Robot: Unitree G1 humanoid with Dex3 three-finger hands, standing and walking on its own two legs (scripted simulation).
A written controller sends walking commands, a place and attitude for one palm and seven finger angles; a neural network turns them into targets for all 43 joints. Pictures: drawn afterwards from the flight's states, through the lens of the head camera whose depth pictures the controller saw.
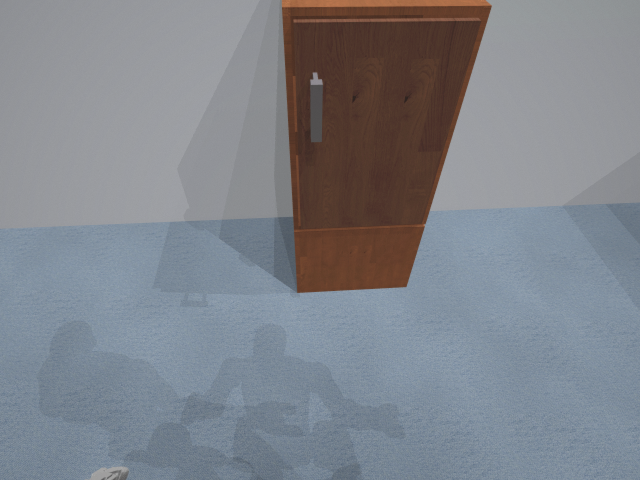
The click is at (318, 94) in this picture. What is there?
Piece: cupboard door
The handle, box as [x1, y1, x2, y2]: [310, 72, 322, 141]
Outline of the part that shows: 313,72 313,78 310,79 311,141 321,141 322,83 321,79 317,78 316,72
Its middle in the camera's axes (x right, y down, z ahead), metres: -0.01 -0.30 +0.88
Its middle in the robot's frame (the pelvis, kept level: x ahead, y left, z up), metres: +0.86 +0.06 +0.03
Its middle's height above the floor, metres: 0.80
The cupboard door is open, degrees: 0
